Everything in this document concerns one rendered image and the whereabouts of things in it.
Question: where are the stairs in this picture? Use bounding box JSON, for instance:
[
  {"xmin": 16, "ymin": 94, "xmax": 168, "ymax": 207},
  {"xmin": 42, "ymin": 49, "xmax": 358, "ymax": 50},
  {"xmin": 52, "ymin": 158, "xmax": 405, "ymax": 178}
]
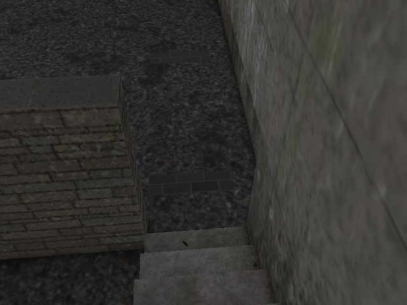
[{"xmin": 133, "ymin": 226, "xmax": 287, "ymax": 305}]

